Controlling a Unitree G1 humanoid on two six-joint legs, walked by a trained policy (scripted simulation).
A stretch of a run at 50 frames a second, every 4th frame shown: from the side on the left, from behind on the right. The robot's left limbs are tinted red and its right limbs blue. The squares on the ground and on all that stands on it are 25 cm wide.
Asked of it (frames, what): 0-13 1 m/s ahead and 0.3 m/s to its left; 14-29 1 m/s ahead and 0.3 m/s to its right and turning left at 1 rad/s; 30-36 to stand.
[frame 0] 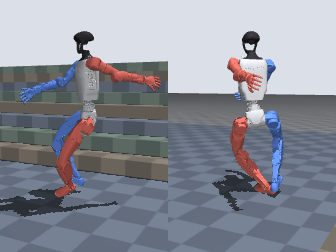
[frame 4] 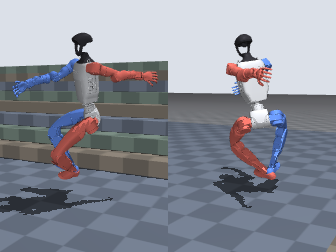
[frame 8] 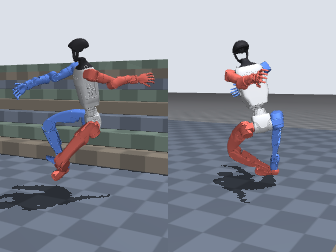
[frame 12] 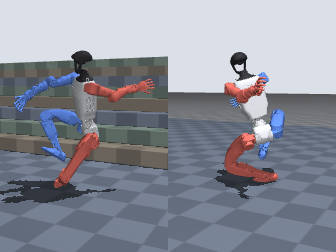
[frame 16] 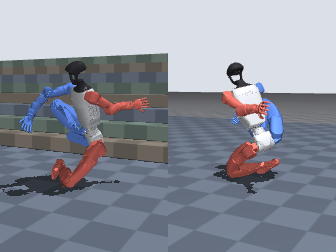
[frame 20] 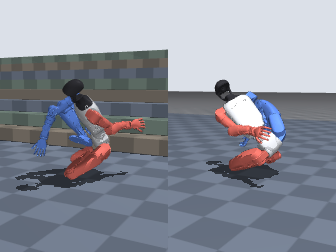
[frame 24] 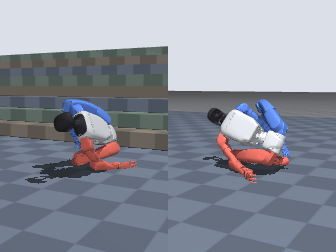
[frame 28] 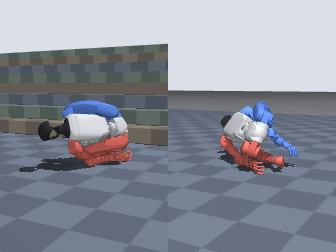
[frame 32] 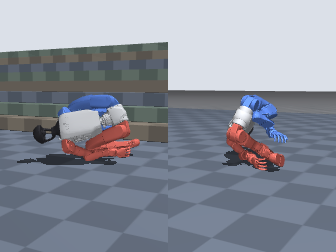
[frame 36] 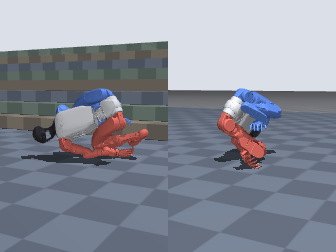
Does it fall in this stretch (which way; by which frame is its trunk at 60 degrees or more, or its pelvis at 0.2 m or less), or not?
yes: goes over forward; its trunk at 60 degrees or more by frame 24
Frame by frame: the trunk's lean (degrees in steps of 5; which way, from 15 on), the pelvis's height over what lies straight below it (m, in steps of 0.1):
0: 5, 0.7
4: 15 to its left, 0.7
8: 20 forward and to its left, 0.6
12: 20 to its left, 0.5
16: 25 forward and to its left, 0.4
20: 45 forward and to its left, 0.3
24: 75 forward and to its left, 0.2
28: 90 forward, 0.3
32: 100 forward, 0.3
36: 110 forward, 0.3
